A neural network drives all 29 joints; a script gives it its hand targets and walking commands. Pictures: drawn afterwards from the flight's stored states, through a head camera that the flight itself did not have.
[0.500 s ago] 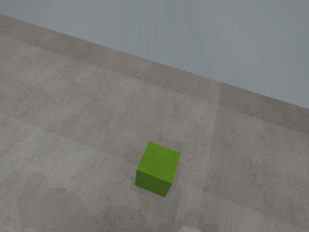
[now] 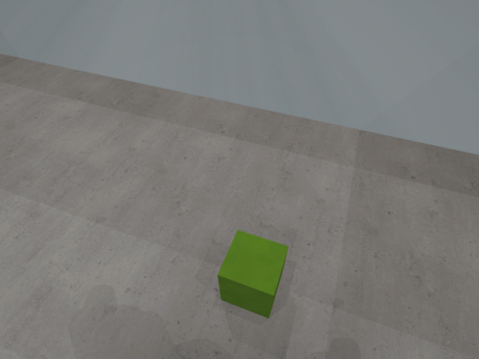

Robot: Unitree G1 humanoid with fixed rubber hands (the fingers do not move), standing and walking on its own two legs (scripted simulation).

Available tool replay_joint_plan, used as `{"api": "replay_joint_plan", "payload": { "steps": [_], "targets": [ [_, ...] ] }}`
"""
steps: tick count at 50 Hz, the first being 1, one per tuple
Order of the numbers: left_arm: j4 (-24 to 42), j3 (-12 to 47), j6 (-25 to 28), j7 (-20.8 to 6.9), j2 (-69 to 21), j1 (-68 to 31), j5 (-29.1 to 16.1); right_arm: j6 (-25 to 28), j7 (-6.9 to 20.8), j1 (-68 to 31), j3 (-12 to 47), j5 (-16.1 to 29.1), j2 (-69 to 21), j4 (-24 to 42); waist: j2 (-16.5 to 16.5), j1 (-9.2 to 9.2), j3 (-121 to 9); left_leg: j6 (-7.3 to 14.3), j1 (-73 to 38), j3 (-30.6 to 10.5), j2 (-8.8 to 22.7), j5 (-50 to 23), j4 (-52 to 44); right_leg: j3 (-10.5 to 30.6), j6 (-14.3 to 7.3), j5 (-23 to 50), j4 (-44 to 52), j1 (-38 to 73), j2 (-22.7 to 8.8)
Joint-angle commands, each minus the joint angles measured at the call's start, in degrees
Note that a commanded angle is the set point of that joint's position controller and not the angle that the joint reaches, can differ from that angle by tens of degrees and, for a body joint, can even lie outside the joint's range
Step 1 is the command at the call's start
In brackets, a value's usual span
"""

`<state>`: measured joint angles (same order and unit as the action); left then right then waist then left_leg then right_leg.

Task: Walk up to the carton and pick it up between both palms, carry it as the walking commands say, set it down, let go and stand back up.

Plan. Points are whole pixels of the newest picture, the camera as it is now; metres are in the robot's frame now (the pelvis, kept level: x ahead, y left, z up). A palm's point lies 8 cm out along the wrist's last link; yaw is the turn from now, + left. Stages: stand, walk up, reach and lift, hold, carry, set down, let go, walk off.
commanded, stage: walk up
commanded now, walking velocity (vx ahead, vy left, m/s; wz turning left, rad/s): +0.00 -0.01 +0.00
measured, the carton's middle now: (253, 274) +0.55 -0.03 -0.65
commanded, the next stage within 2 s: stand in 1.86 s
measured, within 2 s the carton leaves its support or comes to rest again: neither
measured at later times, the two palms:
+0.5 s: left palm out of the picture +0.11 +0.38 -0.13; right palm out of the picture -0.01 -0.13 -0.13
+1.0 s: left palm (117, 279) +0.31 +0.28 -0.13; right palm out of the picture +0.11 -0.14 -0.14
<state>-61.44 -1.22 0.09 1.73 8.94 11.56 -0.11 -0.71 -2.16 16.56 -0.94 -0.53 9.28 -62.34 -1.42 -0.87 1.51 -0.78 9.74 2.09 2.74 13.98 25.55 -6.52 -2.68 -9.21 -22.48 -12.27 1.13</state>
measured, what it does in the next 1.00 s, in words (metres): walks ahead: left foot, then right foot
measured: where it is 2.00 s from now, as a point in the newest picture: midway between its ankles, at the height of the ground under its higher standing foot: outside the picture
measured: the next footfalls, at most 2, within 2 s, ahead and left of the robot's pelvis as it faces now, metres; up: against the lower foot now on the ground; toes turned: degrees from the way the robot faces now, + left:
left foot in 0.42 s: +0.07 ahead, +0.23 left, +0.00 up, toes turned -3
right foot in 0.82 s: +0.20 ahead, -0.01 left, +0.00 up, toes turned -19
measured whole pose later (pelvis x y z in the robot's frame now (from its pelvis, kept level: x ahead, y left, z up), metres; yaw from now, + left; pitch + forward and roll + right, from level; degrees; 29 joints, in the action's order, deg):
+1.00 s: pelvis +0.17 +0.08 +0.00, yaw -13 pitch +0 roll +1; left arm -56.8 -2.2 1.5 1.7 9.5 7.9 0.3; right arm 0.6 -2.3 17.4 -1.9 -0.6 9.4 -57.9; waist 0.1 -1.8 4.8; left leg -2.0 21.7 3.2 3.4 25.9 54.7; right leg -5.7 -3.5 -12.5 -25.2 -13.2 0.4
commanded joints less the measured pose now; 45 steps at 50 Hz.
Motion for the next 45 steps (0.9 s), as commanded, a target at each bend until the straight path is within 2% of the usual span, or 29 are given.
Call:
{"api": "replay_joint_plan", "payload": {
  "steps": [1,3,4,5,6,7,9,10,11,12,13,16,18,19,20,21,22,23,25,27,33,36,38,39,41,42,43,44,45],
  "targets": [
    [0.3,-1.0,0.3,-0.1,4.1,2.9,-0.2,1.2,0.2,3.4,-0.4,0.1,4.0,0.5,-3.0,0.7,2.0,1.6,4.7,-5.9,5.3,-2.2,-10.3,8.0,0.7,0.4,5.6,4.8,-7.0],
    [-0.6,-1.0,0.3,-0.2,4.4,3.9,0.1,1.3,0.0,3.0,0.0,0.2,3.2,0.4,-3.1,1.05,1.8,1.4,4.9,-5.1,4.6,-1.6,-10.8,8.2,0.7,0.8,5.4,6.1,-7.1],
    [-0.5,-2.8,0.6,0.0,7.7,4.4,1.4,1.6,0.1,1.8,-1.6,-1.9,7.2,-0.5,-4.9,0.74,2.9,0.7,5.7,-3.9,5.8,5.2,-9.0,8.3,1.2,-4.5,2.5,3.9,-8.0],
    [-1.6,-4.9,-0.6,0.8,15.1,16.0,2.1,-0.9,1.3,0.8,-3.9,-3.1,11.5,2.2,-4.6,4.56,2.0,-0.8,14.1,7.7,-1.9,18.1,8.4,27.5,-1.6,-29.8,10.6,7.2,-17.4],
    [-2.7,-5.8,-1.5,1.8,19.2,17.9,2.8,-1.8,2.3,-1.5,-3.4,-4.1,8.1,4.7,4.1,5.68,3.4,-1.6,25.4,1.1,-1.3,18.0,26.8,45.4,-7.0,-45.8,17.4,7.0,-27.3],
    [-1.4,-5.5,-1.8,2.6,18.1,15.8,2.7,-1.8,2.7,-2.5,-3.0,-4.7,5.9,6.6,2.5,4.17,6.1,-1.7,28.8,-5.0,1.5,11.9,34.2,47.3,-7.8,-43.0,18.0,2.5,-28.9],
    [1.2,-4.2,-0.9,2.0,12.0,8.0,2.1,-0.5,2.1,-0.5,-2.6,-3.4,5.6,6.8,4.0,0.81,5.3,-2.4,22.7,-5.8,2.6,3.7,32.1,32.8,-4.2,-22.1,12.8,-3.2,-22.3],
    [1.4,-4.1,-0.4,1.4,10.6,6.6,2.2,0.1,2.2,1.2,-2.6,-3.0,5.2,5.9,7.7,0.18,2.0,-2.5,17.1,-3.2,1.3,4.9,29.8,26.7,-2.7,-20.4,11.9,-4.8,-18.3],
    [1.4,-4.7,-0.4,0.6,12.7,6.5,2.2,-0.2,3.2,2.1,-2.7,-3.0,5.7,5.7,12.9,-0.1,-0.4,-2.4,11.9,0.4,-0.9,7.4,27.5,24.3,-2.3,-27.3,13.2,-8.4,-15.6],
    [1.9,-5.2,-0.7,0.4,14.4,7.0,2.6,-0.8,4.0,0.8,-2.4,-2.7,5.7,6.6,16.2,0.66,0.5,-2.7,11.0,2.4,-1.8,9.4,25.0,25.1,-2.6,-31.9,15.0,-10.1,-15.7],
    [2.3,-5.3,-0.9,0.4,14.8,7.7,2.8,-1.1,4.2,-1.3,-2.0,-2.4,5.3,7.4,17.3,1.52,2.6,-3.0,11.8,3.1,-2.0,10.2,21.9,25.3,-3.0,-32.1,15.6,-10.2,-15.9],
    [3.7,-5.2,-1.1,0.0,15.6,8.2,2.7,-0.8,3.8,-1.9,-1.6,-1.5,5.1,8.9,16.9,1.44,2.1,-3.5,7.0,4.3,-2.0,10.4,11.8,23.0,-3.0,-26.5,13.3,-9.4,-15.0],
    [5.4,-4.5,-1.2,-0.6,15.4,5.4,2.3,0.0,2.9,4.3,-1.4,-0.9,5.3,7.6,15.2,-1.9,-0.4,-3.3,-4.1,7.7,-3.8,4.5,1.9,18.5,-1.9,-26.1,8.5,-13.1,-11.4],
    [6.4,-4.2,-1.1,-0.7,14.5,4.7,2.4,0.4,2.3,8.7,-1.7,-0.7,6.1,5.7,11.6,-3.61,-1.3,-2.8,-10.5,9.2,-4.5,3.0,-1.2,16.4,-1.2,-27.2,3.7,-16.6,-9.0],
    [7.7,-3.8,-1.1,-0.7,12.3,4.4,2.4,0.8,1.8,13.9,-2.1,-1.0,7.9,3.8,3.8,-5.14,-1.5,-1.7,-15.6,4.4,0.0,6.0,-7.6,13.1,0.2,-26.9,-6.3,-21.3,-5.6],
    [9.8,-3.3,-0.9,-0.9,8.1,3.0,2.4,1.3,1.6,17.3,-2.5,-2.1,12.2,3.3,-9.6,-5.56,-0.5,0.1,-16.6,-12.5,13.8,16.8,-15.9,7.2,2.3,-26.7,-26.5,-29.2,-0.5],
    [11.8,-2.5,-1.1,-0.8,5.7,2.2,3.0,1.7,1.4,14.1,-3.5,-2.4,17.4,5.3,-12.6,-4.53,1.2,3.8,-8.2,-25.6,25.6,31.8,-22.0,6.6,3.5,-23.8,-34.5,-33.6,-2.6],
    [12.3,-3.1,-1.5,-1.2,8.0,0.2,2.8,1.8,1.5,10.1,-3.2,-2.4,16.8,5.9,-9.9,-3.28,5.6,5.9,0.2,-27.7,25.6,36.7,-24.2,9.2,2.8,-18.9,-37.8,-31.3,-5.3],
    [10.5,-3.5,-0.9,-2.7,8.7,2.7,2.4,2.7,1.8,4.6,-1.6,-1.5,11.5,7.0,-5.9,0.97,9.2,4.3,3.4,-15.6,16.1,23.9,-23.2,8.5,3.4,-9.7,-40.7,-25.5,-5.6],
    [9.8,-3.4,-0.4,-3.6,8.5,3.6,2.5,3.9,1.7,5.2,-1.6,-1.3,8.8,6.9,-5.5,1.33,7.9,3.7,0.0,-6.5,11.4,8.9,-20.3,6.2,4.0,-5.1,-40.0,-22.3,-5.6],
    [13.1,-2.0,0.3,-3.6,4.2,-8.7,1.7,5.0,0.9,14.2,-1.5,-1.5,6.1,3.0,-7.3,-2.31,5.8,7.9,-10.4,-1.8,11.9,-20.1,-14.8,3.0,4.4,-8.0,-22.8,-19.7,-4.0],
    [12.9,-1.9,0.6,-3.5,3.2,-10.6,1.5,4.9,0.7,16.5,-2.2,-1.8,7.5,1.4,-6.9,-3.29,5.1,9.0,-13.7,-3.8,15.1,-30.0,-10.6,2.2,3.8,-10.4,-16.8,-19.1,-3.2],
    [12.3,-1.8,0.9,-3.3,2.7,-10.7,1.2,4.9,0.5,16.5,-2.4,-1.9,7.9,0.7,-6.8,-3.13,4.5,8.7,-14.8,-5.2,16.9,-33.4,-8.7,2.0,3.1,-9.6,-13.8,-18.2,-2.8],
    [11.8,-1.8,1.2,-3.1,2.3,-9.7,1.2,4.7,0.5,15.6,-2.2,-1.8,7.8,0.5,-7.2,-2.06,3.6,8.0,-13.3,-3.3,15.7,-35.9,-6.9,1.4,2.4,-8.6,-10.7,-14.3,-2.0],
    [8.8,-2.4,2.2,-2.1,4.3,-1.5,1.5,4.3,0.2,12.8,-1.5,-0.9,6.9,0.8,-3.8,2.72,-1.9,4.0,-3.4,3.4,10.3,-41.7,6.5,2.0,0.1,4.5,-1.8,6.2,-2.6],
    [7.0,-4.2,2.3,-1.1,10.2,4.8,2.3,4.8,-0.2,11.2,-1.7,0.1,8.6,3.5,0.2,4.58,-5.5,0.2,5.7,3.4,10.0,-41.7,16.1,7.3,-2.6,31.5,-4.2,16.5,-8.8],
    [5.8,-5.2,2.1,-0.6,14.6,9.5,1.6,4.6,-0.3,13.5,-1.5,1.1,5.8,4.7,12.5,6.51,-12.2,-3.4,17.7,6.0,3.0,-9.0,33.4,17.7,-11.5,65.4,-7.4,27.8,-20.5],
    [4.1,-4.4,1.8,-0.4,12.6,10.4,0.7,3.9,-0.6,10.8,-1.8,0.7,5.5,5.6,13.1,5.14,-13.8,-3.4,18.7,3.9,-0.1,23.2,41.8,19.4,-15.7,79.7,-5.6,25.4,-24.3],
    [5.0,-3.7,2.0,-0.2,10.4,5.8,0.6,3.4,-0.7,10.9,-1.5,0.0,4.1,5.7,8.0,2.39,-11.8,-3.4,17.0,1.2,2.0,22.6,41.5,17.6,-14.6,69.4,-3.4,19.4,-23.8]
  ]
}}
